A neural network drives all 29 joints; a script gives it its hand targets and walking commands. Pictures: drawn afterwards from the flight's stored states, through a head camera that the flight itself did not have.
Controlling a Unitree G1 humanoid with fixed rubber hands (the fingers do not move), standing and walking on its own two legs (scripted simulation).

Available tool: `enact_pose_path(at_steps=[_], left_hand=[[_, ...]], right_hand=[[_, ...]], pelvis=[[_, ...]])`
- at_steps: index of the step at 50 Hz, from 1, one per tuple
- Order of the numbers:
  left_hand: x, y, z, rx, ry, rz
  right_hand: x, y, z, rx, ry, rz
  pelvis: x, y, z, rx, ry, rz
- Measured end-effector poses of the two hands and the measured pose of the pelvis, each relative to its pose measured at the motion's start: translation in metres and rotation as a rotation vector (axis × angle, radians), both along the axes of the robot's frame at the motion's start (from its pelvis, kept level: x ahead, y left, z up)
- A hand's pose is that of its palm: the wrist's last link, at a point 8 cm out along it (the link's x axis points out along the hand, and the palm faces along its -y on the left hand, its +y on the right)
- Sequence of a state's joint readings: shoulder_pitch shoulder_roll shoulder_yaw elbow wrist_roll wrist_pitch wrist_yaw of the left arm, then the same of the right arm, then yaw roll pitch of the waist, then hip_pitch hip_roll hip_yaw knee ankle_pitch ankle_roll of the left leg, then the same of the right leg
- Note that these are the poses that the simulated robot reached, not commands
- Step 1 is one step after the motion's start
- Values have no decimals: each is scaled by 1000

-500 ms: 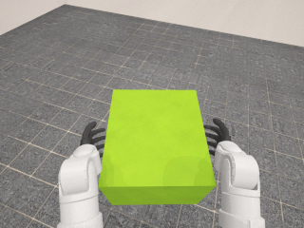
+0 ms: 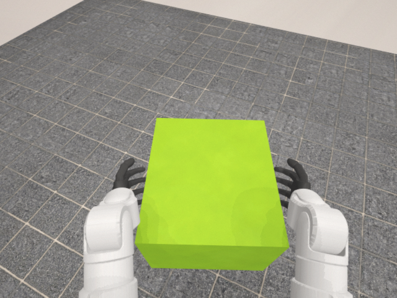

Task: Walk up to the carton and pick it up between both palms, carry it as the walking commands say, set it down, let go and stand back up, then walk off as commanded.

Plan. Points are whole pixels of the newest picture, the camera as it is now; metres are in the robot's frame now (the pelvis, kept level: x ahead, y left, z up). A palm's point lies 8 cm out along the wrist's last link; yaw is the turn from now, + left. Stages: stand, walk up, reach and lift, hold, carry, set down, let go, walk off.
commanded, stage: carry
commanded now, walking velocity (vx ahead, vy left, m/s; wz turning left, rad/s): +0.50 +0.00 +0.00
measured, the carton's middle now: (208, 192) +0.34 +0.00 -0.02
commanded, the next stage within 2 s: none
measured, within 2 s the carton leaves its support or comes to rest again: neither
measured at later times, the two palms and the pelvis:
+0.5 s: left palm (155, 77) +0.64 +0.15 +0.07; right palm (276, 81) +0.60 -0.17 +0.08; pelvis +0.33 +0.02 +0.01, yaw -5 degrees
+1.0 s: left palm (168, 35) +0.81 +0.13 +0.09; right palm (274, 36) +0.79 -0.19 +0.10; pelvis +0.51 -0.02 +0.02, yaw -4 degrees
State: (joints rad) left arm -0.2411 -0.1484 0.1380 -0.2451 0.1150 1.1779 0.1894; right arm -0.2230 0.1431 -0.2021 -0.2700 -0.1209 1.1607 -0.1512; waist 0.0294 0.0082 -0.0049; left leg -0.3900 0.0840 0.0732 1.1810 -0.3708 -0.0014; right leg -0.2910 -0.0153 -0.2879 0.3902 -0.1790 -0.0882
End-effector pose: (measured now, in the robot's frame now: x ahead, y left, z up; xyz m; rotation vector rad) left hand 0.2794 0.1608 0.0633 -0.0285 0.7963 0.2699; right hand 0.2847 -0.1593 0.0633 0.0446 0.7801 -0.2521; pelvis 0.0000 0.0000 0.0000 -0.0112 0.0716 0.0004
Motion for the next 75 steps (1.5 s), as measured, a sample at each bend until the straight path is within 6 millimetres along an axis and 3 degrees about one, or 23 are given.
enact_pose_path(at_steps=[5,9,15,20,27,36,50,54,64,70,75], left_hand=[[73,-3,20,-5,-53,12],[141,-7,30,-12,-111,-19],[248,-3,8,-29,-107,-80],[304,-5,-10,-53,4,-98],[376,-15,9,-51,-57,-103],[446,-31,26,2,-92,-86],[529,-34,30,-20,-67,-88],[551,-38,27,-4,-88,-79],[598,-23,-5,-25,-43,-83],[628,-29,0,-26,-47,-102],[654,-26,17,-32,-122,-116]], right_hand=[[75,-4,19,-3,-55,14],[134,-7,31,-12,-113,-7],[222,-3,14,-31,-108,-64],[270,-4,5,-48,7,-108],[341,-14,21,-39,-52,-106],[418,-30,24,-8,-84,-75],[505,-34,39,-13,-60,-79],[531,-39,30,-7,-79,-52],[574,-26,2,-19,-36,-28],[600,-32,4,-15,-37,-32],[621,-29,27,-28,-113,-53]], pelvis=[[71,-5,9,25,13,-11],[135,-1,4,27,12,-19],[236,16,-18,24,-15,-47],[286,21,-3,9,4,-85],[350,12,6,0,28,-83],[435,-10,-1,2,26,-59],[511,-15,21,-3,43,-61],[534,-22,13,22,27,-34],[588,-10,-6,10,25,-67],[615,-12,2,0,45,-63],[638,-6,6,-14,26,-61]])
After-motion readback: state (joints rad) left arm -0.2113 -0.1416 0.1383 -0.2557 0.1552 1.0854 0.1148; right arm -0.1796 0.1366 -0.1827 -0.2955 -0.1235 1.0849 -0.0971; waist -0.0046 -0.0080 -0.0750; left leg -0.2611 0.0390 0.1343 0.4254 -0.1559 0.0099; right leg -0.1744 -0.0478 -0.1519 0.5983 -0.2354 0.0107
